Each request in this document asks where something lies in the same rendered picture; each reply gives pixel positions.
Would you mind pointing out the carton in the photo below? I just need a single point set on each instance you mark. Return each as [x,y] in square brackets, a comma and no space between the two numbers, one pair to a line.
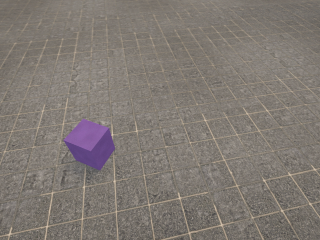
[90,143]

